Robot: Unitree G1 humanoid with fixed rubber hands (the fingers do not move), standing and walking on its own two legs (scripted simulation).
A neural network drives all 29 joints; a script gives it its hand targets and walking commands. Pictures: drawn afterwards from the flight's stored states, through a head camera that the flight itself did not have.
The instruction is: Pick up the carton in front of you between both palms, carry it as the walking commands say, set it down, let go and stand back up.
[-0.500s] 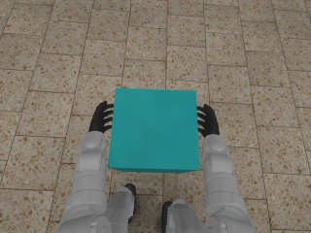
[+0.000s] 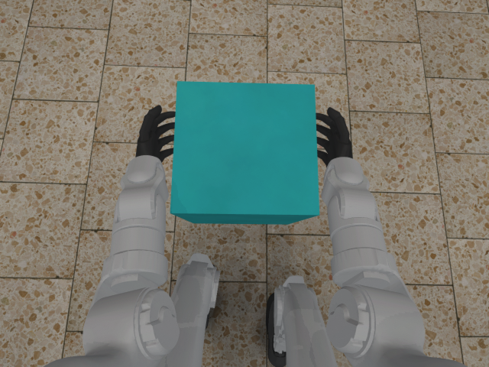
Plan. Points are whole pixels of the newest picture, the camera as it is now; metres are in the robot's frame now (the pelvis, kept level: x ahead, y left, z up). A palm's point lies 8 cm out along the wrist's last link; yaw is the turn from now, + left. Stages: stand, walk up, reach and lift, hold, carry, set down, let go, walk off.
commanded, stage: set down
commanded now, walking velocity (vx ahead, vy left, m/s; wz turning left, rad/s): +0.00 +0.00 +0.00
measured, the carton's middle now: (243, 166) +0.45 +0.06 -0.15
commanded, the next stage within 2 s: none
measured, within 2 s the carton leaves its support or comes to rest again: rests again in 1.76 s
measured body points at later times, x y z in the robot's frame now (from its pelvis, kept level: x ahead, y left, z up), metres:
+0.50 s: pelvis -0.02 -0.01 -0.12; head +0.29 +0.02 +0.21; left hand +0.45 +0.23 -0.23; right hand +0.52 -0.06 -0.23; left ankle +0.11 +0.12 -0.56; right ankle +0.05 -0.12 -0.56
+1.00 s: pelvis -0.03 -0.01 -0.20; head +0.34 +0.01 +0.06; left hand +0.46 +0.26 -0.35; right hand +0.55 -0.03 -0.37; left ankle +0.11 +0.12 -0.56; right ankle +0.05 -0.12 -0.56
